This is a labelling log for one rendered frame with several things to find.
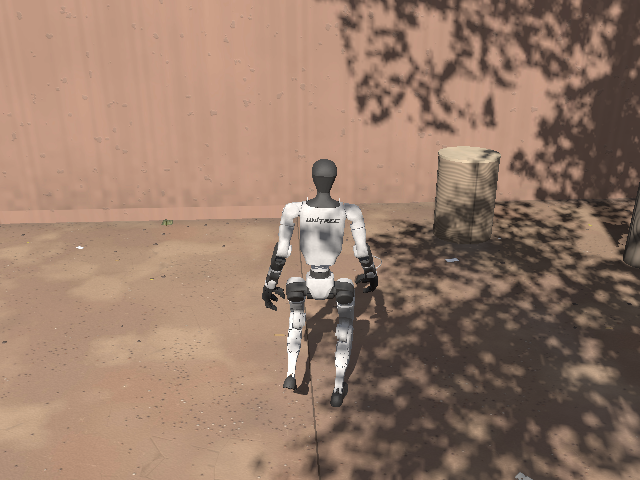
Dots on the left robot hand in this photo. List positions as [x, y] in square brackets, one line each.
[267, 295]

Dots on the robot left forearm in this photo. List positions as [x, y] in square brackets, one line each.
[275, 269]

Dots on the robot right upper arm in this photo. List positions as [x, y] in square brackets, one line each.
[354, 214]

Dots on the humanoid robot head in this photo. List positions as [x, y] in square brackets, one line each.
[324, 172]

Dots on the robot left upper arm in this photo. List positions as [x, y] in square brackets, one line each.
[290, 211]

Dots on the right robot thigh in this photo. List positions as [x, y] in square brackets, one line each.
[344, 293]

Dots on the robot right forearm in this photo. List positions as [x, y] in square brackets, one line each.
[368, 264]

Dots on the right robot hand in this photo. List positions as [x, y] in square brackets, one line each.
[364, 279]

